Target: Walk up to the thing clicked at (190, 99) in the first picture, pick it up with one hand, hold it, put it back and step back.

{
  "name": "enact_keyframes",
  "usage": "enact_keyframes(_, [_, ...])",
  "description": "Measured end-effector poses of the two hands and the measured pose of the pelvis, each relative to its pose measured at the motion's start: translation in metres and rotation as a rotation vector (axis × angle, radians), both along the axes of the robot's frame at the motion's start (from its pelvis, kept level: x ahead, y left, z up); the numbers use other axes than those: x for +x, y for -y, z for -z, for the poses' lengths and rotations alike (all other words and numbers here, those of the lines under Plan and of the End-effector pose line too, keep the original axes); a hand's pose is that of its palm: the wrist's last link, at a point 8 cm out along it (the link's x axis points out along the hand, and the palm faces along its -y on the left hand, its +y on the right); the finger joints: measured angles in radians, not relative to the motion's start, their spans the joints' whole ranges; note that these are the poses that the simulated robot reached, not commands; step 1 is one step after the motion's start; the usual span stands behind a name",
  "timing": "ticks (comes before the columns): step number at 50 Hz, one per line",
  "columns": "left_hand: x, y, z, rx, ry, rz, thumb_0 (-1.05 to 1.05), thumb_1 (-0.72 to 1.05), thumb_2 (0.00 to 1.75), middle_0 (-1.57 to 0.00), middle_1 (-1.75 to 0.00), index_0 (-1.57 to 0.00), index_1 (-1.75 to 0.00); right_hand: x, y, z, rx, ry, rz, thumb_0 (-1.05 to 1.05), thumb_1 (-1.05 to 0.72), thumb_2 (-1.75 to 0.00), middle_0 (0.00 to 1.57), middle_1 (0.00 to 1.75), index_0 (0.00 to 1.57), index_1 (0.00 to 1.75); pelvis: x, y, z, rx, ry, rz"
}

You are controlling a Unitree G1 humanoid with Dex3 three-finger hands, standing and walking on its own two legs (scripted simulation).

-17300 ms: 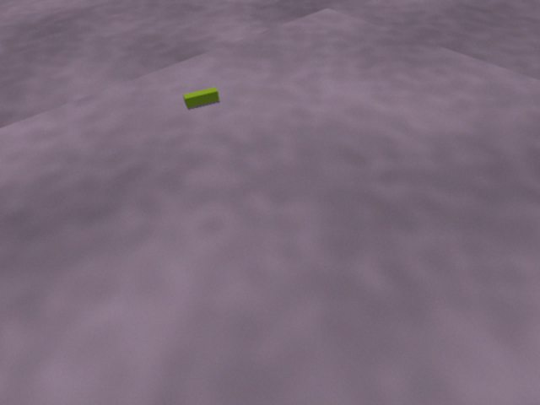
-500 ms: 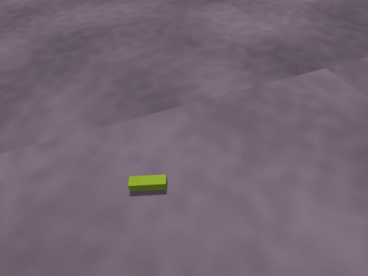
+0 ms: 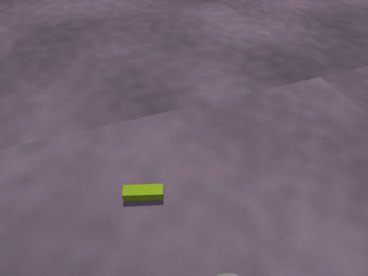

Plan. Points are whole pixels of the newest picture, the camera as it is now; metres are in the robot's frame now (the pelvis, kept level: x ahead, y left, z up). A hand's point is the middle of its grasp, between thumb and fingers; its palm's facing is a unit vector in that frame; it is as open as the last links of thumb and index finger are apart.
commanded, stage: walk up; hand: left
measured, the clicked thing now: (143, 192) +0.69 +0.22 -0.74
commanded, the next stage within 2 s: none
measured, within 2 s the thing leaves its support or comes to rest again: neither
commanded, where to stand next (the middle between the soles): +0.29 -0.04 m, yaw +0 degrees
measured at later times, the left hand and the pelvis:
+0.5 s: hand (110, 229) +0.27 +0.20 -0.13, palm faces -0.05 -0.93 -0.37, open 7.4 cm; pelvis +0.16 -0.05 +0.00, yaw -1 degrees
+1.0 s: hand (112, 243) +0.25 +0.20 -0.16, palm faces -0.01 -0.93 -0.38, open 7.4 cm; pelvis +0.18 -0.07 -0.01, yaw +0 degrees
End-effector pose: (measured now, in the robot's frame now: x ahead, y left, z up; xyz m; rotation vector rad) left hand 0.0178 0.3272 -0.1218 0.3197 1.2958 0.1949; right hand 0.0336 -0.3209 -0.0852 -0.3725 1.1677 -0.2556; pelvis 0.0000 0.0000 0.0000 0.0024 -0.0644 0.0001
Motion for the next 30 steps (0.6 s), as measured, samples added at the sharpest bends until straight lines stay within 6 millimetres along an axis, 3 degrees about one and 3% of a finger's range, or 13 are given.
enact_keyframes(5, [0.049,0.003,-0.011,-0.003,0.022,0.046,0.00,0.91,0.90,-0.21,-0.30,-0.20,-0.30,0.013,-0.004,0.002,0.028,-0.010,0.018,0.01,-0.91,-0.89,0.20,0.30,0.20,0.30,0.031,0.001,-0.005,0.005,0.000,0.014])
enact_keyframes(9, [0.099,0.014,-0.018,0.004,0.062,0.080,0.00,0.90,0.90,-0.21,-0.30,-0.20,-0.30,0.030,0.003,0.011,0.051,-0.023,0.028,0.01,-0.90,-0.89,0.20,0.30,0.20,0.30,0.060,0.008,-0.002,0.014,-0.005,0.020])
enact_keyframes(17, [0.208,0.057,-0.025,0.037,0.228,0.121,0.00,0.90,0.90,-0.21,-0.30,-0.20,-0.30,0.095,0.032,0.044,0.078,-0.045,0.031,0.01,-0.91,-0.89,0.20,0.30,0.20,0.30,0.121,0.039,0.015,0.004,-0.008,0.020])
enact_keyframes(24, [0.243,0.079,-0.032,0.025,0.253,0.112,0.00,0.90,0.90,-0.21,-0.30,-0.20,-0.30,0.168,0.039,0.032,0.076,0.022,-0.021,0.01,-0.91,-0.89,0.20,0.30,0.20,0.30,0.156,0.049,0.004,0.013,-0.021,0.023])
enact_keyframes(30, [0.255,0.075,-0.005,0.008,0.215,0.086,0.00,0.90,0.90,-0.21,-0.30,-0.20,-0.30,0.205,0.039,0.033,0.022,0.040,-0.048,0.00,-0.91,-0.90,0.20,0.30,0.20,0.30,0.176,0.046,0.018,-0.002,-0.017,0.011])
